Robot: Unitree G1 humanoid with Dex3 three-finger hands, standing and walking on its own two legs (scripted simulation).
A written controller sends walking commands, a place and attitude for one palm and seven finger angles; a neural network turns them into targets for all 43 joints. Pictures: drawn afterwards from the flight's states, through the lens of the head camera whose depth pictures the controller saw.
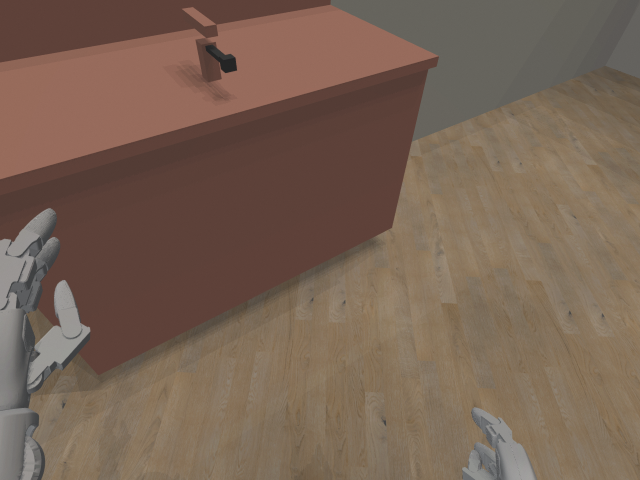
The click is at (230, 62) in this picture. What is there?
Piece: tap's lever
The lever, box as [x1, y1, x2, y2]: [219, 54, 236, 72]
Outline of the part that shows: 219,56 222,70 225,72 236,70 235,58 231,54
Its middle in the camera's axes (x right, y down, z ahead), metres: -0.21 -0.39 +0.85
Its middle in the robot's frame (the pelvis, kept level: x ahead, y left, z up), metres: +0.89 +0.27 +0.12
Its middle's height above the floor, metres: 0.90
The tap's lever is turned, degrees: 0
